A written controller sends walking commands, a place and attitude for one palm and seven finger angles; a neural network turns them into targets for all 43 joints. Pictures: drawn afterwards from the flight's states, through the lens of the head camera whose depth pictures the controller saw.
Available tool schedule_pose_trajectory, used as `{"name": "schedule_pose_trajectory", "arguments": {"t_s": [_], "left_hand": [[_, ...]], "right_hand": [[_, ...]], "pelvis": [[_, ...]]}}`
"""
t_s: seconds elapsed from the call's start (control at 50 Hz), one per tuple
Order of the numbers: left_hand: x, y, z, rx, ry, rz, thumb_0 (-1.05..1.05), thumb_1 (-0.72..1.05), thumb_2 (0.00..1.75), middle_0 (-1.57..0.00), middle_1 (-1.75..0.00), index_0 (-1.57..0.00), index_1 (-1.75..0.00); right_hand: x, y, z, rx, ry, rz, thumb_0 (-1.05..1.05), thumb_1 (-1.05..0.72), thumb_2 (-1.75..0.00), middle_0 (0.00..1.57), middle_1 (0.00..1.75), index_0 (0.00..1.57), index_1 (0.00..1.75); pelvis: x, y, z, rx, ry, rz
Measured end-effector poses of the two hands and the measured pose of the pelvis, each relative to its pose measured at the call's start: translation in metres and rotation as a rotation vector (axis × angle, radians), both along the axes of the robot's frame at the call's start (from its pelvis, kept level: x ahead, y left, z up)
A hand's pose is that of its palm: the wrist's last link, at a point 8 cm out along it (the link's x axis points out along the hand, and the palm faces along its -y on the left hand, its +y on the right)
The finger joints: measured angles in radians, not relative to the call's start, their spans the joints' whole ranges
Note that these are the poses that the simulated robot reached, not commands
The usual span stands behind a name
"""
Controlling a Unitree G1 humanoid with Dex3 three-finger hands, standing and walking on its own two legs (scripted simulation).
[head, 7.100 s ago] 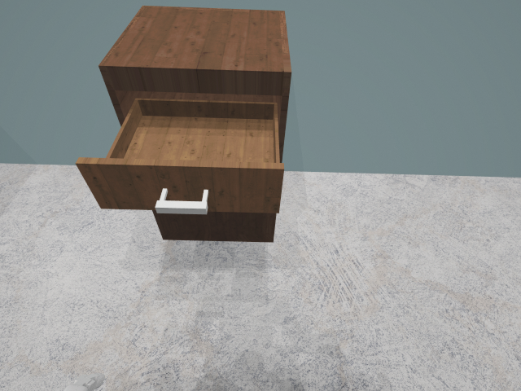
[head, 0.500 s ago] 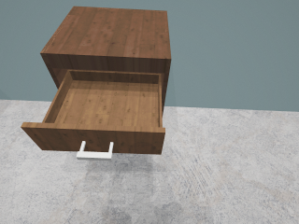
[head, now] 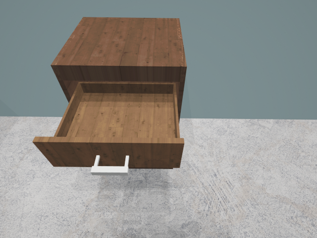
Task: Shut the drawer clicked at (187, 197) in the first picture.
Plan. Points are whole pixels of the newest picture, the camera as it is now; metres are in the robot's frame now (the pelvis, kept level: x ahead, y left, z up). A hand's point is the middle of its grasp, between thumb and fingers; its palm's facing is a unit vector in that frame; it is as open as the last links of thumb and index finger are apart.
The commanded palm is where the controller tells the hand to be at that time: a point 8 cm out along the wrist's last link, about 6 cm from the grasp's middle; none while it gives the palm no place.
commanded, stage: look again from close up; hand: left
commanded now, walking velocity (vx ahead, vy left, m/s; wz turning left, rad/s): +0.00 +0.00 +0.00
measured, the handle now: (111, 164) +0.35 +0.17 -0.09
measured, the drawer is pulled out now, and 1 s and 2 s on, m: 0.29 0.29 0.29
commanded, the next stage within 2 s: shuffle to correct the standing spot in 0.14 s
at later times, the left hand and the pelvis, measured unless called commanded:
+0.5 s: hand out of the picture +0.00 +0.16 -0.17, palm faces -0.01 -0.98 -0.19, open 7.4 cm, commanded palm none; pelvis +0.03 -0.01 +0.00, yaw -1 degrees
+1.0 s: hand out of the picture +0.04 +0.15 -0.17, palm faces +0.01 -0.97 -0.25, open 7.4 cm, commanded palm none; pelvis +0.02 -0.04 +0.00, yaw -2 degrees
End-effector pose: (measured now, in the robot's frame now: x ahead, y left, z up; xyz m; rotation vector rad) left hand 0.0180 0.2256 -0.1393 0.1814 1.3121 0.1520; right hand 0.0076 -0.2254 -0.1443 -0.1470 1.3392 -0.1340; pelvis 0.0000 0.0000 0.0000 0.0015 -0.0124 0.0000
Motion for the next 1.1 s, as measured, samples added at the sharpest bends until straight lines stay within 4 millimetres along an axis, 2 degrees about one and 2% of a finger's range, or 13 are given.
{"name": "schedule_pose_trajectory", "arguments": {"t_s": [0.1, 0.24, 0.4, 0.52, 0.66, 0.78, 0.94, 1.04, 1.1], "left_hand": [[0.003, 0.004, 0.0, -0.003, 0.008, -0.004, 0.01, 0.91, 0.9, -0.2, -0.3, -0.2, -0.29], [-0.006, 0.0, -0.002, -0.019, 0.054, 0.002, 0.0, 0.91, 0.9, -0.2, -0.3, -0.2, -0.29], [-0.018, -0.01, -0.004, -0.035, 0.112, 0.008, 0.0, 0.91, 0.9, -0.2, -0.3, -0.2, -0.29], [-0.022, -0.022, -0.003, -0.028, 0.152, 0.016, 0.01, 0.91, 0.9, -0.2, -0.3, -0.2, -0.29], [-0.017, -0.045, 0.001, -0.02, 0.156, 0.036, 0.0, 0.91, 0.9, -0.2, -0.3, -0.2, -0.29], [-0.004, -0.055, 0.0, -0.028, 0.117, 0.04, 0.0, 0.9, 0.9, -0.2, -0.3, -0.2, -0.29], [0.015, -0.041, -0.001, 0.009, 0.045, 0.022, 0.01, 0.9, 0.9, -0.21, -0.3, -0.2, -0.3], [0.018, -0.024, 0.005, 0.037, -0.017, -0.021, 0.01, 0.9, 0.9, -0.2, -0.3, -0.2, -0.29], [0.019, -0.01, 0.003, 0.038, -0.032, -0.056, 0.01, 0.9, 0.9, -0.2, -0.3, -0.2, -0.29]], "right_hand": [[0.006, 0.0, 0.005, -0.007, 0.0, 0.005, 0.01, -0.92, -0.9, 0.2, 0.3, 0.2, 0.3], [0.013, -0.002, 0.008, -0.015, 0.004, 0.004, 0.0, -0.91, -0.9, 0.2, 0.3, 0.2, 0.3], [0.018, -0.004, 0.006, -0.011, 0.018, -0.007, 0.0, -0.91, -0.9, 0.2, 0.3, 0.2, 0.3], [0.017, -0.012, 0.0, 0.01, 0.05, -0.026, 0.0, -0.91, -0.9, 0.2, 0.3, 0.2, 0.3], [0.025, -0.027, -0.003, 0.012, 0.078, -0.026, 0.0, -0.92, -0.9, 0.2, 0.3, 0.2, 0.3], [0.045, -0.042, 0.002, -0.011, 0.037, -0.019, 0.0, -0.91, -0.9, 0.2, 0.3, 0.2, 0.3], [0.072, -0.051, 0.004, -0.033, -0.066, 0.001, 0.0, -0.91, -0.9, 0.2, 0.3, 0.2, 0.3], [0.08, -0.045, 0.009, -0.029, -0.144, 0.0, 0.0, -0.91, -0.9, 0.2, 0.3, 0.2, 0.3], [0.077, -0.036, 0.012, -0.033, -0.2, -0.017, 0.0, -0.9, -0.9, 0.2, 0.3, 0.2, 0.3]], "pelvis": [[0.002, 0.001, 0.002, 0.005, 0.008, -0.003], [0.008, 0.0, 0.004, 0.008, 0.012, -0.008], [0.017, -0.004, 0.003, 0.017, 0.012, -0.012], [0.029, -0.017, 0.001, 0.027, 0.025, -0.014], [0.04, -0.034, 0.002, 0.024, 0.029, -0.011], [0.041, -0.042, 0.004, 0.026, 0.026, -0.014], [0.028, -0.04, 0.0, 0.032, 0.016, -0.021], [0.014, -0.03, 0.0, 0.008, 0.017, -0.041], [0.006, -0.02, -0.003, 0.002, 0.007, -0.05]]}}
